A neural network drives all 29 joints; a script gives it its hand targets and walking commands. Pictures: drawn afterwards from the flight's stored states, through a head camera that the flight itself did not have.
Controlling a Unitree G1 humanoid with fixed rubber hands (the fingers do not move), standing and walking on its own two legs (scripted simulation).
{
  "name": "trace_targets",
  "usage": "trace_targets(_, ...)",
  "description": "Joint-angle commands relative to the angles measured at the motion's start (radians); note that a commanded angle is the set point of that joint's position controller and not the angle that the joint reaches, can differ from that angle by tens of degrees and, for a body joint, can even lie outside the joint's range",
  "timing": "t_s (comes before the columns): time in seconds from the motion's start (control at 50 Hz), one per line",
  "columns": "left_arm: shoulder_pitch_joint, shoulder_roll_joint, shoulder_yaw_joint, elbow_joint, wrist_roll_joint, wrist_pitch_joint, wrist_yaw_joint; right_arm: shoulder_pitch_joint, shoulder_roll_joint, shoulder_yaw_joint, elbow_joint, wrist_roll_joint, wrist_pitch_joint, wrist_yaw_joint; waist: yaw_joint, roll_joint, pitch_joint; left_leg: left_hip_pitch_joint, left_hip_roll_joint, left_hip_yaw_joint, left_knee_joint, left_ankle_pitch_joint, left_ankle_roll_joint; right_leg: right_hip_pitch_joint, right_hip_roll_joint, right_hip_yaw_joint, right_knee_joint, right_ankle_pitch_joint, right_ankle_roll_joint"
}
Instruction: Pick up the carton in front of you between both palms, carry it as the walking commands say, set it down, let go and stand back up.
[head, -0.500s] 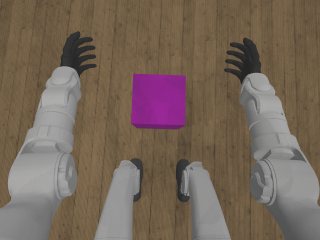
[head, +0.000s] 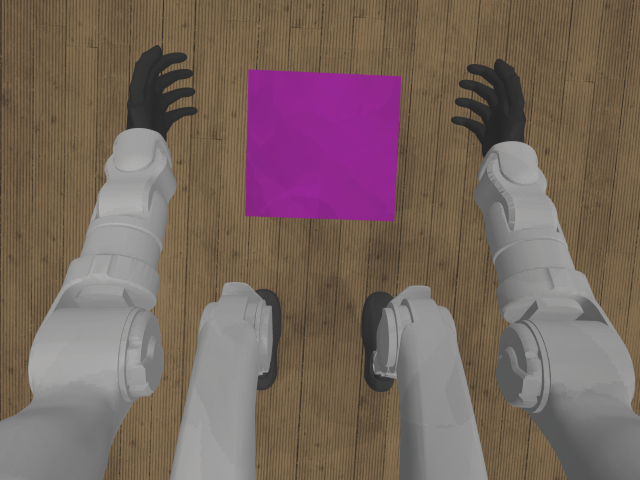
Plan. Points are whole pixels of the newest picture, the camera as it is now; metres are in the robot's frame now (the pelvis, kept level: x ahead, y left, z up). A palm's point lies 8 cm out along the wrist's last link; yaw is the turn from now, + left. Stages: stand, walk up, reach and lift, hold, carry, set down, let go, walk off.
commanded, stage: reach and lift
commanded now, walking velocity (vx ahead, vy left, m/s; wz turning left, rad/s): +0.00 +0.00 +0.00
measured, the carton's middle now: (320, 159) +0.48 +0.01 -0.38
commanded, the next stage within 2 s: none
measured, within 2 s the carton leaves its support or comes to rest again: leaves its support in 1.34 s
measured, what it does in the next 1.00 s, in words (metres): lowers itself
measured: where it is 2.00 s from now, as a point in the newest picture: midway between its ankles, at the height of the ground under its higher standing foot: (322, 357)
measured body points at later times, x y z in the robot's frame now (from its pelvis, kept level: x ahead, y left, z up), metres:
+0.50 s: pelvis -0.04 +0.00 -0.14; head +0.33 +0.01 +0.11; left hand +0.49 +0.20 -0.33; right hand +0.50 -0.17 -0.33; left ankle +0.08 +0.12 -0.47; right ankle +0.08 -0.13 -0.47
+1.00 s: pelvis -0.04 +0.00 -0.13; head +0.33 +0.01 +0.12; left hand +0.49 +0.17 -0.33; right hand +0.51 -0.15 -0.32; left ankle +0.08 +0.12 -0.47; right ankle +0.08 -0.13 -0.47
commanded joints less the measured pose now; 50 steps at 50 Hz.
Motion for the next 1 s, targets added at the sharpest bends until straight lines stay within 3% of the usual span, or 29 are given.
trace_targets(0.0, -0.271, 0.172, -0.065, -0.156, -0.093, 0.004, 0.022, -0.266, -0.16, 0.063, -0.147, 0.084, 0.001, -0.029, -0.003, 0.021, -1.174, 0.672, -0.056, 0.02, 0.056, 0.49, -0.038, 0.524, 0.069, -0.053, 0.07, 0.447, 0.024)
trace_targets(0.14, -0.396, 0.192, -0.085, 0.0, -0.117, 0.023, 0.03, -0.41, -0.158, 0.076, 0.004, 0.105, 0.026, -0.04, 0.003, 0.014, -0.885, 0.415, -0.031, 0.033, 0.125, 0.159, -0.033, 0.386, 0.044, -0.038, 0.142, 0.158, 0.016)
trace_targets(0.22, -0.504, 0.216, -0.096, 0.082, -0.119, 0.01, 0.029, -0.518, -0.178, 0.09, 0.09, 0.116, 0.014, -0.039, 0.009, 0.013, -0.797, 0.353, -0.012, 0.028, 0.177, 0.078, -0.026, 0.35, 0.026, -0.026, 0.193, 0.089, 0.012)
trace_targets(0.36, -0.598, 0.245, -0.143, 0.173, -0.157, -0.026, 0.034, -0.608, -0.21, 0.131, 0.186, 0.152, -0.02, -0.043, 0.007, 0.008, -0.768, 0.35, -0.001, 0.015, 0.273, 0.133, -0.023, 0.361, 0.018, -0.019, 0.288, 0.14, 0.01)
trace_targets(0.46, -0.619, 0.26, -0.181, 0.115, -0.201, -0.049, 0.047, -0.617, -0.226, 0.174, 0.123, 0.195, -0.044, -0.054, 0.012, 0.017, -0.944, 0.461, -0.01, 0.019, 0.338, 0.29, -0.026, 0.447, 0.023, -0.026, 0.349, 0.289, 0.01)
trace_targets(0.52, -0.589, 0.242, -0.192, 0.081, -0.217, -0.049, 0.056, -0.594, -0.203, 0.216, 0.088, 0.231, -0.043, -0.05, 0.031, 0.017, -1.034, 0.528, -0.021, 0.026, 0.352, 0.363, -0.028, 0.485, 0.032, -0.036, 0.369, 0.347, 0.014)
trace_targets(0.56, -0.572, 0.213, -0.193, 0.075, -0.211, -0.044, 0.058, -0.567, -0.167, 0.228, 0.121, 0.237, -0.031, -0.038, 0.046, 0.023, -0.973, 0.511, -0.027, 0.028, 0.34, 0.347, -0.029, 0.433, 0.035, -0.038, 0.369, 0.31, 0.014)
trace_targets(0.66, -0.51, 0.164, -0.17, 0.144, -0.189, -0.039, 0.048, -0.513, -0.15, 0.176, 0.15, 0.178, -0.035, -0.035, 0.002, 0.011, -0.796, 0.407, -0.032, 0.022, 0.326, 0.282, -0.035, 0.326, 0.041, -0.04, 0.342, 0.258, 0.021)
trace_targets(0.78, -0.516, 0.152, -0.128, 0.169, -0.135, -0.05, 0.044, -0.53, -0.157, 0.129, 0.2, 0.125, -0.041, -0.036, 0.005, 0.013, -0.654, 0.302, -0.029, 0.017, 0.307, 0.227, -0.03, 0.246, 0.038, -0.02, 0.323, 0.212, 0.016)
trace_targets(0.88, -0.585, 0.075, -0.187, 0.16, -0.163, -0.055, 0.041, -0.613, -0.103, 0.177, 0.174, 0.143, -0.055, -0.038, 0.007, -0.004, -0.694, 0.314, -0.035, 0.016, 0.3, 0.211, -0.025, 0.292, 0.04, -0.021, 0.317, 0.202, 0.011)
trace_targets(0.98, -0.657, -0.008, -0.238, 0.13, -0.173, -0.07, 0.05, -0.664, 0.052, 0.257, 0.179, 0.18, -0.061, -0.046, 0.025, 0.006, -0.797, 0.394, -0.053, 0.026, 0.292, 0.223, -0.019, 0.377, 0.061, -0.02, 0.318, 0.225, 0.012)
